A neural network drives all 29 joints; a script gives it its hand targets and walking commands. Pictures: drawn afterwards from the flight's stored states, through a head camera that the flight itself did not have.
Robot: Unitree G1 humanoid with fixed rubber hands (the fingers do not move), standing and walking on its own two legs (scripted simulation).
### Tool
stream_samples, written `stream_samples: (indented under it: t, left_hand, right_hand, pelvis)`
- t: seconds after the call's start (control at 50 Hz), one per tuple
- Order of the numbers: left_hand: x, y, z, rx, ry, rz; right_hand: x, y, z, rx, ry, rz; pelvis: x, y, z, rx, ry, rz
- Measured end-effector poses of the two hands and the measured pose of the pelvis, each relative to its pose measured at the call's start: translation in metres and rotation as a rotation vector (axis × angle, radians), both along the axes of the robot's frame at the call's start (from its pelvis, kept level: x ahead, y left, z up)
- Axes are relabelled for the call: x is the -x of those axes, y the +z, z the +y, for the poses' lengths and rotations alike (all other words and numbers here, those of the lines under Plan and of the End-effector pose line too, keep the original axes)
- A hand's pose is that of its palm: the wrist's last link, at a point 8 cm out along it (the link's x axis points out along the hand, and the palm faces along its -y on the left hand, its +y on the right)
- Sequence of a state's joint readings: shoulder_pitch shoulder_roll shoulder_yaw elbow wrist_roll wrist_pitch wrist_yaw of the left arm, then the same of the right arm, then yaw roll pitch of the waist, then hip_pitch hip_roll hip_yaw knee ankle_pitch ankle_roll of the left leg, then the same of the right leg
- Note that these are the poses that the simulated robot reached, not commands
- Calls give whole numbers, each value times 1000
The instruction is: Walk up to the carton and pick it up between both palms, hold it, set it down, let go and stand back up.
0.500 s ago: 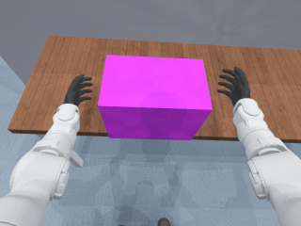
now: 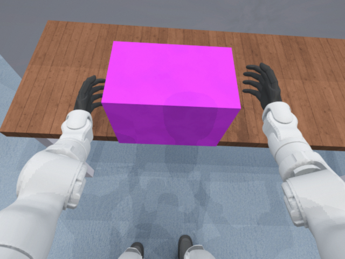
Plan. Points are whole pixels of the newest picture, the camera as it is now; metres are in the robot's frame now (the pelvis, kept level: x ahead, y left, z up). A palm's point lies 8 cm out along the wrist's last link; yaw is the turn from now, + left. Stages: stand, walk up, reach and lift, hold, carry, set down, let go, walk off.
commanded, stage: reach and lift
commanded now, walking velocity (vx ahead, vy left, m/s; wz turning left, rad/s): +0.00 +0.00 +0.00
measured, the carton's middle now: (170, 99) +0.48 +0.03 +0.00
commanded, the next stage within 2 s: none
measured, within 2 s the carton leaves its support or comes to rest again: leaves its support in 1.72 s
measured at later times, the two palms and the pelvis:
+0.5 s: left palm (98, 93) +0.46 +0.20 +0.03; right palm (252, 107) +0.46 -0.17 +0.03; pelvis +0.01 +0.02 +0.00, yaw -1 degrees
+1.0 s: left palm (98, 91) +0.46 +0.19 +0.05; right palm (257, 100) +0.46 -0.17 +0.05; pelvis +0.00 +0.01 +0.00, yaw -1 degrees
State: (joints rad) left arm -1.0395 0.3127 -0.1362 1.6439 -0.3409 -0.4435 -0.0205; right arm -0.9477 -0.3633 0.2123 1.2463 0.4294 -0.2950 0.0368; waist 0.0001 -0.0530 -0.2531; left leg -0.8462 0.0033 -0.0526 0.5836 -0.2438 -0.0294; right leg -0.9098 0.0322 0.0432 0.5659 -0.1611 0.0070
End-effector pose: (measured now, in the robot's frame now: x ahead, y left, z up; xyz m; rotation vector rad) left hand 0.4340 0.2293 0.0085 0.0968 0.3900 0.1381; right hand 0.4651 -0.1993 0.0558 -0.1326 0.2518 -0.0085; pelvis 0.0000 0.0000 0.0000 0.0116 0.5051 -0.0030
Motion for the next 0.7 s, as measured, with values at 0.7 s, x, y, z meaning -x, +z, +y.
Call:
stream_samples:
  t: [0.7]
  left_hand:
    - [-21, 34, -33, 71, 7, -131]
  right_hand:
    - [6, -1, 29, -54, -67, -31]
  pelvis:
    - [-8, -2, 18, 25, 2, -1]
